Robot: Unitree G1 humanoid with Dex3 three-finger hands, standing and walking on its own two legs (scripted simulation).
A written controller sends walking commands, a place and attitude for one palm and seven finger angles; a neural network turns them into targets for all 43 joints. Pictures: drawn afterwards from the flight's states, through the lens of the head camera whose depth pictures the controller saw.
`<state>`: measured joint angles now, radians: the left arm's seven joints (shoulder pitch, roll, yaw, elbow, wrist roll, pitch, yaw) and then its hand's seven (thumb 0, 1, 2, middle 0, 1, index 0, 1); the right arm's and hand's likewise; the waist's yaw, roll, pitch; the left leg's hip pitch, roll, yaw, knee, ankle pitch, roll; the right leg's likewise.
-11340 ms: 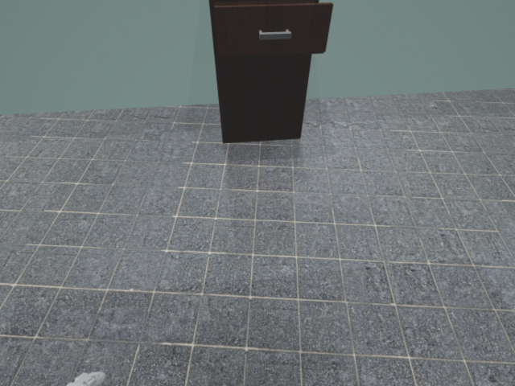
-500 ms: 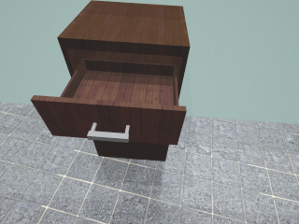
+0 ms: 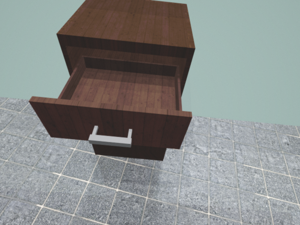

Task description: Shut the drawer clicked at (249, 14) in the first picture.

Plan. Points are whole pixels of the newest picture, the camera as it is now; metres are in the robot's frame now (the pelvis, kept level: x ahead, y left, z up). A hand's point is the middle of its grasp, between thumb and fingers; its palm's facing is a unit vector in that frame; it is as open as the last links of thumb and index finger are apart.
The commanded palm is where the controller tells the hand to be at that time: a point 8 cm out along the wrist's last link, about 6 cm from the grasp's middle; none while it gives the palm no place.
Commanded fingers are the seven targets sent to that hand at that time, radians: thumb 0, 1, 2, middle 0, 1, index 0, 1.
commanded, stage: shuffle to correct the standing spot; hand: left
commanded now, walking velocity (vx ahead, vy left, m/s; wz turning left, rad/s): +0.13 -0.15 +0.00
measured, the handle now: (111, 135) +0.36 +0.15 +0.00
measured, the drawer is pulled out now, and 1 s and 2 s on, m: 0.29 0.29 0.29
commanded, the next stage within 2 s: come to a stop and stand still in 0.24 s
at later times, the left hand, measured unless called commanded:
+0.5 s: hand out of the picture +0.01 +0.12 -0.19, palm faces +0.02 -0.99 -0.11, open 7.4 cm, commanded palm none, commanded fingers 0.00 0.90 0.90 -0.20 -0.30 -0.20 -0.30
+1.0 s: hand out of the picture +0.05 +0.13 -0.17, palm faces +0.02 -0.98 -0.21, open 7.3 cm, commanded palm none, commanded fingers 0.00 0.90 0.90 -0.20 -0.30 -0.20 -0.30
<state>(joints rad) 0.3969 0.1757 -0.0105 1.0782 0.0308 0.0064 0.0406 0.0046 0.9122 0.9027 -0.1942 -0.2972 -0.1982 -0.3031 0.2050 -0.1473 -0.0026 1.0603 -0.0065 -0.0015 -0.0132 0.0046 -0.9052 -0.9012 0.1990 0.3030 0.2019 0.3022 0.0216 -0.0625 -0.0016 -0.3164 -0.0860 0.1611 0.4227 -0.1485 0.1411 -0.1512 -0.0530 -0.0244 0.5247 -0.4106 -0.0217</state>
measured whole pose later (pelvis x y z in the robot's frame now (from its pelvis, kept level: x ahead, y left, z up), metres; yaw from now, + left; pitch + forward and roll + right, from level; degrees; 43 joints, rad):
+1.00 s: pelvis +0.04 -0.05 +0.01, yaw -1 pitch -1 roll +1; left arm 0.29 0.16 0.00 1.03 0.01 -0.01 0.05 0.01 0.93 0.90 -0.20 -0.30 -0.20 -0.30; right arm 0.23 -0.15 0.00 1.10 0.00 0.00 -0.03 0.01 -0.92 -0.90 0.20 0.30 0.20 0.30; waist 0.01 -0.03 0.05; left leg -0.18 0.00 0.09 0.43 -0.23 0.02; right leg -0.15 0.00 -0.07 0.46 -0.30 -0.04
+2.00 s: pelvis +0.03 -0.01 +0.00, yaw +1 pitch +1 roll -1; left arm 0.32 0.16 -0.01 1.03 0.02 -0.02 0.05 0.01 0.91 0.90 -0.20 -0.30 -0.20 -0.30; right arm 0.27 -0.16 -0.03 1.05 -0.01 0.01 -0.02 0.02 -0.92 -0.90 0.20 0.30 0.20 0.30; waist 0.00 0.01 0.01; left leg -0.29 -0.04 0.07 0.54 -0.27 0.08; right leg -0.23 -0.04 -0.09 0.52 -0.31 0.01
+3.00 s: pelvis +0.00 -0.06 -0.07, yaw +5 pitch +10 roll -2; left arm 0.49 0.25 0.15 -0.07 -0.29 -0.45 -0.30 0.02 0.90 0.90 -0.63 -0.76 -0.63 -0.77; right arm 0.20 -0.22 0.03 0.52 0.06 -0.23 -0.05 0.01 -0.90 -0.90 0.20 0.30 0.20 0.30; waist 0.03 0.02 -0.14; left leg -0.79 0.01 -0.04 1.09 -0.47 0.00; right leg -0.72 0.04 -0.17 1.04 -0.50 -0.09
